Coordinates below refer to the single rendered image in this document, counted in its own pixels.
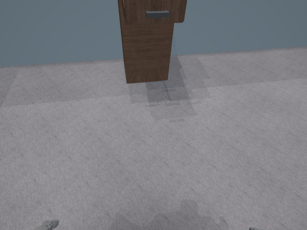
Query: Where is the drawer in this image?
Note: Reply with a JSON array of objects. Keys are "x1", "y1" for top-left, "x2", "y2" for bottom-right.
[{"x1": 122, "y1": 0, "x2": 187, "y2": 25}]

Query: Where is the cabinet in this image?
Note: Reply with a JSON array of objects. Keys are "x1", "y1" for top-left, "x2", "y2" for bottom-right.
[{"x1": 118, "y1": 0, "x2": 174, "y2": 84}]

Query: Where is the handle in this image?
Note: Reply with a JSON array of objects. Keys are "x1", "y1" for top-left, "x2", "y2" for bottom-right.
[{"x1": 145, "y1": 10, "x2": 169, "y2": 18}]

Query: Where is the left robot hand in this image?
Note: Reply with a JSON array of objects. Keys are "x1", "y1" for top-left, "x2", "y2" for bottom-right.
[{"x1": 34, "y1": 219, "x2": 59, "y2": 230}]

